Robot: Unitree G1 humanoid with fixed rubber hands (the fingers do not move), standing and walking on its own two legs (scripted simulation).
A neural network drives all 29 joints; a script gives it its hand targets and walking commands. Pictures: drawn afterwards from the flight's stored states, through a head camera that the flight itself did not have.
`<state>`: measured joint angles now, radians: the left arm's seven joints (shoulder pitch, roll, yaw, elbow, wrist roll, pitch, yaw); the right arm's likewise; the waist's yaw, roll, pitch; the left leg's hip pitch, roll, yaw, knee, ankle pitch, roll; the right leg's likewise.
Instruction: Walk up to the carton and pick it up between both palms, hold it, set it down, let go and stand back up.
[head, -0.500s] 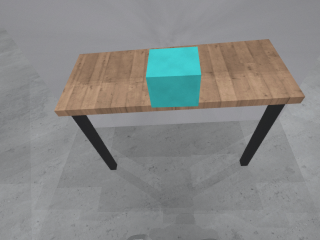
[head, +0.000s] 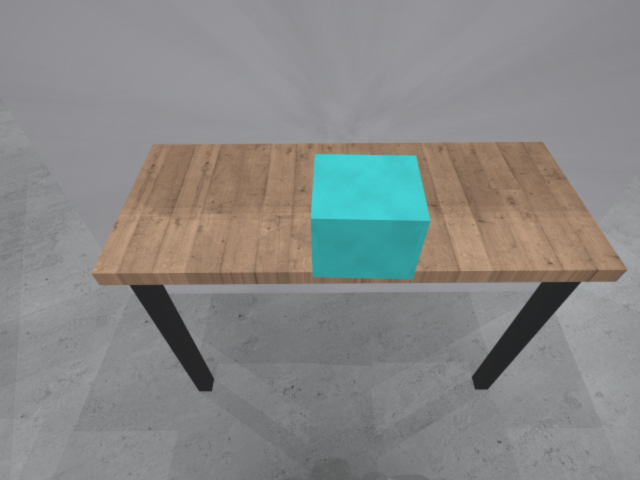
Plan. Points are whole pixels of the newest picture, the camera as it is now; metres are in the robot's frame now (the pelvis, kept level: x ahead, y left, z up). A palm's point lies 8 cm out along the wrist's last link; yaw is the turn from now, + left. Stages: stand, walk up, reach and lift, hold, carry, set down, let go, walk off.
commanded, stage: walk up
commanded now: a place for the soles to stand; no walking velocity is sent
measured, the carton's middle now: (363, 216) +0.53 -0.05 -0.02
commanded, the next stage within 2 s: none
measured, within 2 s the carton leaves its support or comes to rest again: neither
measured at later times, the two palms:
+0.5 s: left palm out of the picture +0.14 +0.25 -0.09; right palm (607, 464) +0.16 -0.36 -0.12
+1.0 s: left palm out of the picture +0.13 +0.28 -0.12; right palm (594, 470) +0.15 -0.33 -0.11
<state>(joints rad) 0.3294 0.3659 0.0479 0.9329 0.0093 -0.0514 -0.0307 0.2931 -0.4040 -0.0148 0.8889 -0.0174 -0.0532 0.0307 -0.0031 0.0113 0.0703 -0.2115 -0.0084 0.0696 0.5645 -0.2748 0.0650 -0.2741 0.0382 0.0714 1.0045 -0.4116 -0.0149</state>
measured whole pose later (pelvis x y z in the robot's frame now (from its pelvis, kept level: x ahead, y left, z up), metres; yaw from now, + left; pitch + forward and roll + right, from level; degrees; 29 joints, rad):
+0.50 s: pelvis +0.08 -0.06 +0.00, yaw -1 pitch -2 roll +2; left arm 0.25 0.36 0.04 0.93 0.01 -0.08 0.03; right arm 0.19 -0.40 -0.01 0.89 -0.01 -0.02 0.01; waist 0.00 0.03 0.10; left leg -0.29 0.01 0.07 0.83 -0.48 0.04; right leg -0.31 0.04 0.07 0.60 -0.26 -0.03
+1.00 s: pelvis +0.06 -0.02 +0.00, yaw -1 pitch -2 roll +0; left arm 0.19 0.36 0.03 0.96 0.01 -0.02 0.01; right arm 0.12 -0.38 -0.01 0.98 -0.01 -0.01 0.02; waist 0.00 0.00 0.09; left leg -0.26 0.00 0.07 0.57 -0.27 0.05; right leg -0.25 0.02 0.07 0.55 -0.26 0.01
